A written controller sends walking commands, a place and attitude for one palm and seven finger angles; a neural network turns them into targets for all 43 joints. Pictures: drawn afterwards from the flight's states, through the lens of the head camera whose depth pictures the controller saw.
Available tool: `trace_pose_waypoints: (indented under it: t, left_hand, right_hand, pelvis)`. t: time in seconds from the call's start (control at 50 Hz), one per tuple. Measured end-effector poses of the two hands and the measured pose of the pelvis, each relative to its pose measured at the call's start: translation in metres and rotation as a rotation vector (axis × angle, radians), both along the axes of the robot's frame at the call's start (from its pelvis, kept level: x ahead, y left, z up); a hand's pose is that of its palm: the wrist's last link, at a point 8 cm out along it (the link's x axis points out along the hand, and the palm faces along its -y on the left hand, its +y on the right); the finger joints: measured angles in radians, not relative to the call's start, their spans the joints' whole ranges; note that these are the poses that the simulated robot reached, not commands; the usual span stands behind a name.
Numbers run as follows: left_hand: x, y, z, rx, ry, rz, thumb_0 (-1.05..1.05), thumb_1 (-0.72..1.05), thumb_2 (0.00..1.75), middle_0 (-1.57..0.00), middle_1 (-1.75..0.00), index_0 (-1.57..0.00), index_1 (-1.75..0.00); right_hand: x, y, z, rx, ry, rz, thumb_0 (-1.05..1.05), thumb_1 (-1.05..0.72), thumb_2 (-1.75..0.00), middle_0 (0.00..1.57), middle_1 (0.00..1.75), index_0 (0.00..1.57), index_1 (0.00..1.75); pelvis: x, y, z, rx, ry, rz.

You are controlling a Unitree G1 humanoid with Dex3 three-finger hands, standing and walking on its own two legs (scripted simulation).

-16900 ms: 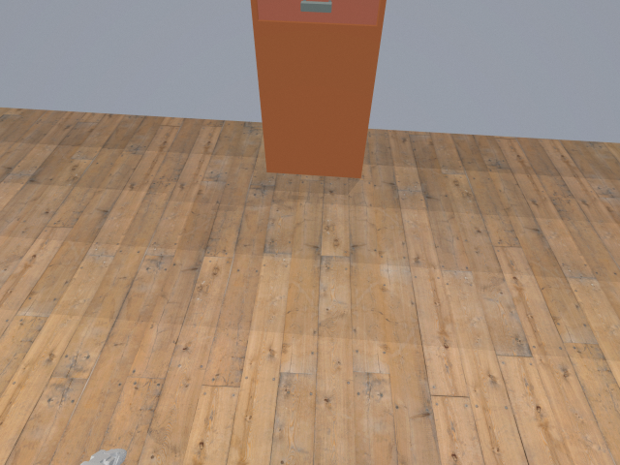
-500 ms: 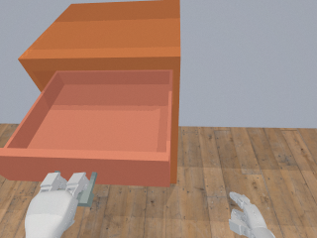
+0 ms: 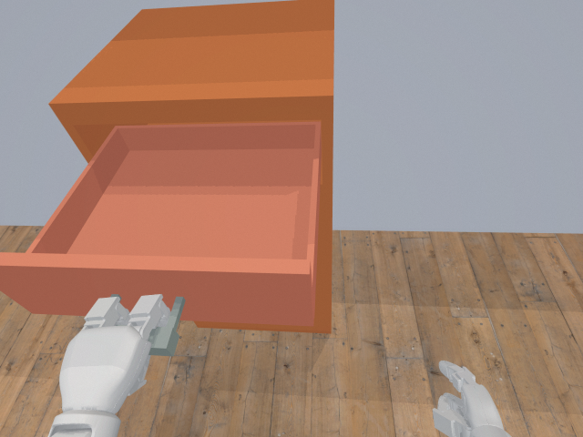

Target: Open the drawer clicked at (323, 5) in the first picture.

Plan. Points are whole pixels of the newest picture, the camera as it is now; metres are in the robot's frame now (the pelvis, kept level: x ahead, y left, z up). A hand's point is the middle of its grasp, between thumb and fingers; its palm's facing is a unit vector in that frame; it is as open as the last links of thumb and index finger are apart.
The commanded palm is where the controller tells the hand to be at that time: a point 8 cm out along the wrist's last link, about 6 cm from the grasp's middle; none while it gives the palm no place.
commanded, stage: open the thumb to release the handle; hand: left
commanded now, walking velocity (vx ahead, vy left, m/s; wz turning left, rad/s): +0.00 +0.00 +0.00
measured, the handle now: (139, 321) +0.24 +0.23 +0.06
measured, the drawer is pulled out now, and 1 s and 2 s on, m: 0.30 0.30 0.30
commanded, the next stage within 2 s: lift the hand off the handle in 0.36 s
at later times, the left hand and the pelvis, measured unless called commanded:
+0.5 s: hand (133, 368) +0.19 +0.22 +0.04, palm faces +0.03 -0.12 -0.99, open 13.4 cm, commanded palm +0.16 +0.23 +0.09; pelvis -0.01 +0.00 +0.01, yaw +1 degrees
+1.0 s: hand (130, 350) +0.20 +0.22 +0.07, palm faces +0.07 -0.11 -0.99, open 13.5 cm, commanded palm +0.18 +0.22 +0.13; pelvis -0.01 +0.01 +0.01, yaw +1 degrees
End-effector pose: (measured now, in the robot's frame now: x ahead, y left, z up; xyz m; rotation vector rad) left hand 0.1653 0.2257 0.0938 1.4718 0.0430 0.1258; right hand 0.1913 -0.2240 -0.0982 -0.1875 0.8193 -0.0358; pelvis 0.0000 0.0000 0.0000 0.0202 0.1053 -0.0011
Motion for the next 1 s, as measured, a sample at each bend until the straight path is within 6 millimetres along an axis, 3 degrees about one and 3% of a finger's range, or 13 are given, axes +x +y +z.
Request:
trace_pose_waypoints:
  t: [0.1,0.24,0.36,0.46,0.84,1.0]
  left_hand:
    - [0.002,-0.002,0.002,-0.008,-0.005,0.033,0.01,0.48,0.73,-0.39,-1.31,-0.40,-1.31]
    - [0.002,-0.002,0.004,-0.014,0.028,0.029,0.00,0.11,0.57,-0.38,-1.27,-0.37,-1.27]
    - [-0.001,0.000,0.005,-0.020,0.041,0.005,0.00,-0.23,0.42,-0.36,-1.24,-0.34,-1.23]
    - [-0.001,0.001,0.004,-0.020,0.032,-0.008,0.00,-0.39,0.35,-0.36,-1.24,-0.33,-1.21]
    - [0.011,-0.001,0.001,-0.018,0.022,0.011,-0.01,-0.49,0.30,-0.37,-1.22,-0.33,-1.23]
    - [0.012,0.001,0.025,-0.017,-0.007,0.004,-0.01,-0.49,0.30,-0.36,-1.21,-0.37,-1.23]
  right_hand:
    - [0.006,0.012,0.004,0.016,-0.017,0.031,0.01,-0.91,-0.90,0.20,0.30,0.20,0.30]
    - [0.013,0.024,0.015,0.027,-0.052,0.067,0.01,-0.91,-0.90,0.20,0.30,0.20,0.30]
    - [0.015,0.024,0.020,0.014,-0.059,0.077,0.01,-0.91,-0.89,0.20,0.30,0.20,0.30]
    - [0.012,0.021,0.019,-0.003,-0.040,0.072,0.01,-0.91,-0.89,0.20,0.30,0.20,0.30]
    - [0.000,0.030,0.010,0.012,0.002,0.060,0.01,-0.91,-0.90,0.20,0.30,0.20,0.30]
    - [0.006,0.032,0.018,0.027,-0.036,0.063,0.01,-0.91,-0.90,0.20,0.30,0.20,0.30]
  pelvis:
    - [-0.003,-0.001,0.003,0.001,-0.020,0.007]
    - [-0.006,-0.002,0.008,-0.001,-0.046,0.009]
    - [-0.007,-0.001,0.010,-0.005,-0.051,0.011]
    - [-0.008,0.001,0.011,-0.008,-0.046,0.013]
    - [-0.011,0.006,0.010,-0.007,-0.050,0.017]
    - [-0.011,0.006,0.014,-0.007,-0.075,0.016]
